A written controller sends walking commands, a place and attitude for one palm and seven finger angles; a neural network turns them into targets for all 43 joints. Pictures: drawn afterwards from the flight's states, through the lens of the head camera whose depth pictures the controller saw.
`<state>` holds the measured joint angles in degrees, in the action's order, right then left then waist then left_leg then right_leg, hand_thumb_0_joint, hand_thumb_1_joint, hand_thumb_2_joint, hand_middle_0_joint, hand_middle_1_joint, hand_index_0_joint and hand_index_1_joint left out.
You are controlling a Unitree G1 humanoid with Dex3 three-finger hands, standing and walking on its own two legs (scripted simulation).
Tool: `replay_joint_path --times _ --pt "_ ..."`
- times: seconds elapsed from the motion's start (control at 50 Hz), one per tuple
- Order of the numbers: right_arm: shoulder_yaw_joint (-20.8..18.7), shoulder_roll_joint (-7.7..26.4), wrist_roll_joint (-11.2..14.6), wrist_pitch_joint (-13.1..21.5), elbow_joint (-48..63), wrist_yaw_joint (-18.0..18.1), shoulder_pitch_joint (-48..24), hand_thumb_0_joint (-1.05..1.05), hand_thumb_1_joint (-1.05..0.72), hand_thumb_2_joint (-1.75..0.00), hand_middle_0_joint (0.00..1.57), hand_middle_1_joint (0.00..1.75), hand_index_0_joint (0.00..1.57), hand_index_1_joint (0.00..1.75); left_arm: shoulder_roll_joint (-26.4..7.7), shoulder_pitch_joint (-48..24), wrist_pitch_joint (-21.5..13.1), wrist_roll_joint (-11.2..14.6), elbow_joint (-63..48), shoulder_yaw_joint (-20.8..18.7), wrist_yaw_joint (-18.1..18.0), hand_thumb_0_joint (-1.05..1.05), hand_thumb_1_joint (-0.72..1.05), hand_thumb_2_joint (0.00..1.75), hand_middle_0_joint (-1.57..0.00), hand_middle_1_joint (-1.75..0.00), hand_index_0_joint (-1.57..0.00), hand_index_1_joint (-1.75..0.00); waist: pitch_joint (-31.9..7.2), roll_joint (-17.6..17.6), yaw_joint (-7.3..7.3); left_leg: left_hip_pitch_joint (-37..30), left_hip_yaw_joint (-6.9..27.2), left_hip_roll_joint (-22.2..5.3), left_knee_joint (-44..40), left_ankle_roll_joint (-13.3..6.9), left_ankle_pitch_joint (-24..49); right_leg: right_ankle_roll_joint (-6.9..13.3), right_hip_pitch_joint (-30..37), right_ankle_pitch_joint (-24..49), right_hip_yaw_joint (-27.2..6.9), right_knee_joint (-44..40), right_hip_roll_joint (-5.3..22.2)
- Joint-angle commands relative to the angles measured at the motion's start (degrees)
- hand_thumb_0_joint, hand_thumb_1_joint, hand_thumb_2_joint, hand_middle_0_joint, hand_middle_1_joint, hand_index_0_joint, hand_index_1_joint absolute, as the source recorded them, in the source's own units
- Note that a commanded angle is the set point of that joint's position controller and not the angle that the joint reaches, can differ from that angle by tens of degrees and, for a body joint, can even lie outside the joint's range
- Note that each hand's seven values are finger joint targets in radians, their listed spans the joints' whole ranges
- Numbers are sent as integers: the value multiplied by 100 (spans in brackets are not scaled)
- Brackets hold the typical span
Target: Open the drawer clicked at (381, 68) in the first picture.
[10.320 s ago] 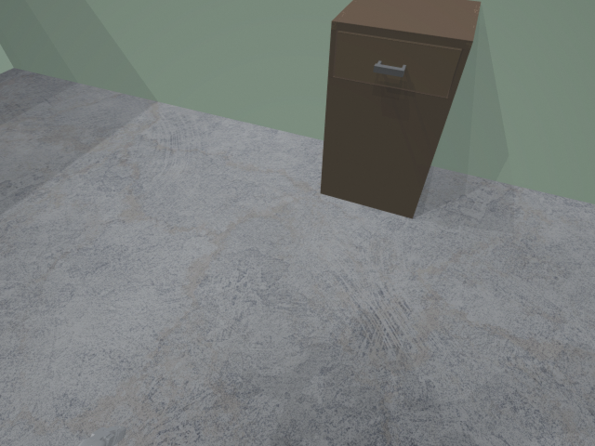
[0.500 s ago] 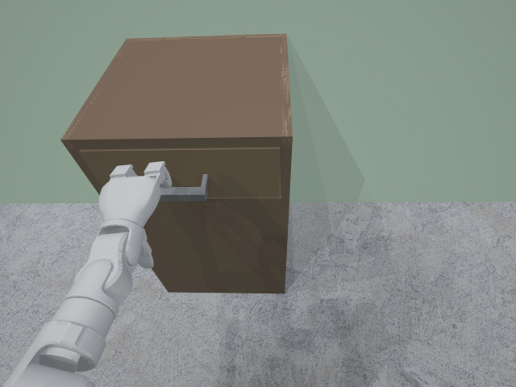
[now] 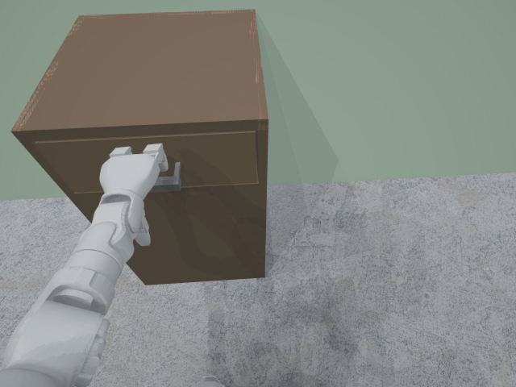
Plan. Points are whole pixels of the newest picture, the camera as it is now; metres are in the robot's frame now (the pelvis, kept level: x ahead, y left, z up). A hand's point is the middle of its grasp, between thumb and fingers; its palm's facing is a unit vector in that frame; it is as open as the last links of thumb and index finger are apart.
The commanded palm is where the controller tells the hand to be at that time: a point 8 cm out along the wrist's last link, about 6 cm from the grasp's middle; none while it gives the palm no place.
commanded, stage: move the hooked fingers above the handle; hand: left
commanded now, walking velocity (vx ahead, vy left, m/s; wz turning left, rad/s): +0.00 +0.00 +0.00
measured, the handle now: (155, 176) +0.52 +0.21 -0.04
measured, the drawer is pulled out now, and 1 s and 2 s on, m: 0.00 0.00 0.00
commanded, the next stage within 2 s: none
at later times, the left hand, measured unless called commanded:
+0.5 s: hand (161, 171) +0.48 +0.17 +0.03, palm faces -0.09 -0.04 -1.00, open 13.7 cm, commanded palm +0.46 +0.20 +0.07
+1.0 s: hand (154, 173) +0.48 +0.19 +0.02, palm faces +0.02 -0.03 -1.00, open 13.4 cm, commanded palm +0.47 +0.18 +0.07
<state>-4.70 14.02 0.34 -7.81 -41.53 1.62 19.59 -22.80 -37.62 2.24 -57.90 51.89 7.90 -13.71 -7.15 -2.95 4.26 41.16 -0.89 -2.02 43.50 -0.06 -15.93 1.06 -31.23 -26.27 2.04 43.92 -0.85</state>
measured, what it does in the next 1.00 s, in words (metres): stands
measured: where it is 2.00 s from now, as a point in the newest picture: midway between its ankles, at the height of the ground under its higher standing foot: outside the picture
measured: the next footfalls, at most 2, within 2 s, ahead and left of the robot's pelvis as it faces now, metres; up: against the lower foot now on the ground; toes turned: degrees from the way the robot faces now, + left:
none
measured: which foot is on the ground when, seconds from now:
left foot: down 0.00-1.00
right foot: down 0.00-1.00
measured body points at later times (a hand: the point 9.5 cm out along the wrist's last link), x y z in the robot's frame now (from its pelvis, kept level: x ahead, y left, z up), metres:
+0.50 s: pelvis -0.02 +0.01 -0.01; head +0.05 +0.01 +0.44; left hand +0.48 +0.17 +0.09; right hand -0.02 -0.24 -0.14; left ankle +0.05 +0.12 -0.71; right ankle -0.05 -0.11 -0.71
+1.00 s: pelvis -0.01 +0.02 -0.02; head +0.08 +0.03 +0.42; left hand +0.48 +0.19 +0.07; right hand +0.00 -0.24 -0.15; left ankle +0.05 +0.12 -0.71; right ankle -0.05 -0.11 -0.71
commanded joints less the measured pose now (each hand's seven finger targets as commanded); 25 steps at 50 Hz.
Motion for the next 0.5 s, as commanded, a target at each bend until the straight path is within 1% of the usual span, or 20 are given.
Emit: replay_joint_path --times 0.0,0.02,0.04,0.06,0.08,0.1,0.12,0.14,0.16,0.18,0.24,0.26,0.28,0.3,0.34,0.36,0.4,0.42,0.44,0.48 --pt "-286 780 -60 260 386 122 409 0 -90 -90 20 30 20 30 -787 -3318 -662 -151 -1343 -169 -368 0 -50 30 -30 -120 -30 -120 -1906 14 393 -2162 27 273 99 -317 1342 38 -777 2020 -149 -571 -239" --pt "-272 792 -64 270 340 117 448 0 -90 -90 20 30 20 30 -989 -3367 -689 -238 -1177 -373 -509 0 -50 30 -30 -120 -30 -120 -1846 11 384 -2037 65 249 147 -300 1257 55 -977 1828 -112 -497 -254" --pt "-256 795 -69 284 316 94 481 0 -90 -90 20 30 20 30 -1069 -3487 -671 -316 -1058 -450 -667 0 -50 30 -30 -120 -30 -120 -1852 -137 376 -1916 84 246 181 -284 1155 76 -1133 1637 -78 -417 -266" --pt "-248 811 -90 301 276 75 521 0 -90 -90 20 30 20 30 -1397 -3631 -624 -400 -928 -763 -849 0 -50 30 -30 -120 -30 -120 -1954 -105 322 -1774 84 245 243 -284 1205 95 -1138 1632 -53 -318 -282" --pt "-233 825 -90 299 311 50 533 0 -90 -90 20 30 20 30 -1494 -3566 -516 -502 -686 -865 -1034 0 -50 30 -30 -120 -30 -120 -2117 -119 299 -1646 97 256 281 -271 1189 96 -1194 1569 -27 -218 -295" --pt "-208 803 -95 297 330 29 537 0 -90 -90 20 30 20 30 -1481 -3509 -326 -528 -399 -895 -1201 0 -50 30 -30 -120 -30 -120 -2086 -243 271 -1519 67 253 305 -256 1173 113 -1249 1522 8 -162 -308" --pt "-195 834 -115 288 356 8 535 0 -90 -90 20 30 20 30 -1784 -3496 -142 -576 -261 -1167 -1356 0 -50 30 -30 -120 -30 -120 -2300 -253 176 -1423 43 247 329 -243 1239 112 -1175 1547 28 -93 -307" --pt "-174 833 -129 257 396 -19 516 0 -90 -90 20 30 20 30 -1794 -3381 109 -614 -1 -1167 -1459 0 -50 30 -30 -120 -30 -120 -2368 -308 119 -1390 3 257 319 -227 1321 120 -1099 1609 53 -75 -328" --pt "-161 858 -142 222 402 -48 504 0 -90 -90 20 30 20 30 -1882 -3351 352 -612 241 -1263 -1509 0 -50 30 -30 -120 -30 -120 -2526 -193 73 -1329 -14 259 309 -218 1373 117 -952 1671 72 -52 -348" --pt "-152 859 -123 192 447 -72 522 0 -90 -90 20 30 20 30 -1828 -3301 588 -621 408 -1153 -1510 0 -50 30 -30 -120 -30 -120 -2603 -276 70 -1336 -104 256 306 -218 1437 88 -828 1837 43 -83 -348" --pt "-127 904 -68 29 476 -47 522 0 -90 -90 20 30 20 30 -2152 -3548 1117 -623 481 -1185 -1437 0 -50 30 -30 -120 -30 -120 -2835 188 99 -1184 -225 267 257 -255 1431 5 -245 2210 -61 -242 -329" --pt "-85 883 -50 -18 483 -20 475 0 -90 -90 20 30 20 30 -2133 -3600 1275 -607 635 -1129 -1372 0 -50 30 -30 -120 -30 -120 -2737 388 132 -1055 -215 293 206 -265 1368 -7 -121 2217 -59 -285 -330" --pt "-65 885 5 -44 486 6 483 0 -90 -90 20 30 20 30 -2051 -3642 1395 -551 771 -990 -1291 0 -50 30 -30 -120 -30 -120 -2546 448 181 -988 -255 299 124 -282 1137 -45 -110 2083 -94 -404 -312" --pt "-38 888 39 -52 488 39 434 0 -90 -90 20 30 20 30 -2077 -3628 1482 -461 923 -975 -1182 0 -50 30 -30 -120 -30 -120 -2253 591 217 -880 -261 292 54 -297 907 -73 -95 1938 -125 -515 -286" --pt "16 894 85 -22 537 131 418 0 -90 -90 20 30 20 30 -2109 -3614 1435 -278 1085 -912 -875 0 -50 30 -30 -120 -30 -120 -1926 875 285 -724 -257 302 -57 -335 543 -122 -14 1700 -178 -696 -243" --pt "32 894 90 2 555 181 414 0 -90 -90 20 30 20 30 -2171 -3739 1292 -227 1003 -917 -698 0 -50 30 -30 -120 -30 -120 -1926 873 331 -745 -242 287 -82 -350 524 -133 33 1721 -208 -716 -214" --pt "34 915 95 67 604 266 538 0 -90 -90 20 30 20 30 -2131 -3505 924 -217 976 -835 -353 0 -50 30 -30 -120 -30 -120 -1832 782 363 -782 -232 290 -74 -366 504 -126 -46 1738 -224 -717 -198" --pt "32 919 92 82 624 288 552 0 -90 -90 20 30 20 30 -2183 -3318 740 -240 947 -904 -265 0 -50 30 -30 -120 -30 -120 -1771 587 295 -840 -227 268 -87 -352 520 -97 -164 1636 -212 -689 -204" --pt "34 898 85 103 660 298 573 0 -90 -90 20 30 20 30 -1974 -3153 595 -284 967 -758 -204 0 -50 30 -30 -120 -30 -120 -1601 519 318 -859 -218 262 -72 -349 474 -79 -357 1510 -190 -689 -223" --pt "10 889 76 162 679 294 647 0 -90 -90 20 30 20 30 -1747 -3156 253 -401 861 -625 -191 0 -50 30 -30 -120 -30 -120 -1329 386 385 -906 -167 217 -26 -334 358 -45 -833 1152 -131 -664 -257"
